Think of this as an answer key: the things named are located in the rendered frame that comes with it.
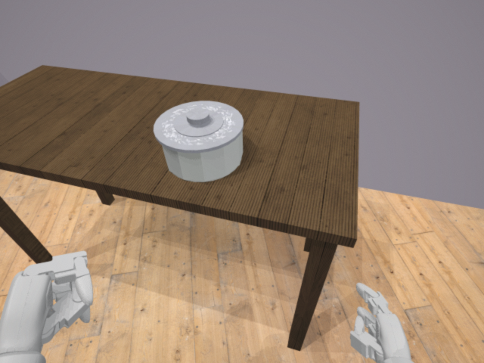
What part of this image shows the table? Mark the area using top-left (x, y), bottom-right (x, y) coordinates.
top-left (0, 65), bottom-right (359, 351)

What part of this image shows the robot left hand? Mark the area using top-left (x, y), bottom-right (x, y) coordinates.
top-left (0, 251), bottom-right (93, 355)

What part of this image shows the lid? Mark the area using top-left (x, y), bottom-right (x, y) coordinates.
top-left (154, 101), bottom-right (244, 154)

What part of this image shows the robot right hand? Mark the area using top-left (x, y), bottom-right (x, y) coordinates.
top-left (350, 283), bottom-right (411, 363)

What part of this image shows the knob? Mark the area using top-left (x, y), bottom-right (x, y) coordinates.
top-left (186, 108), bottom-right (209, 125)

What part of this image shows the pot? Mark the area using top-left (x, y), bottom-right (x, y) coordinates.
top-left (162, 130), bottom-right (243, 182)

